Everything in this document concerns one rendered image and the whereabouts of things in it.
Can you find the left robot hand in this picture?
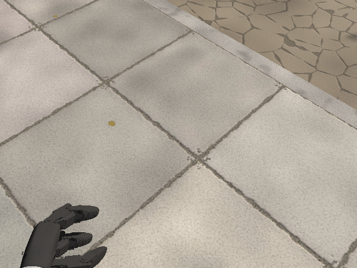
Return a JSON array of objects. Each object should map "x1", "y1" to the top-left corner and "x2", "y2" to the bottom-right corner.
[{"x1": 20, "y1": 203, "x2": 107, "y2": 268}]

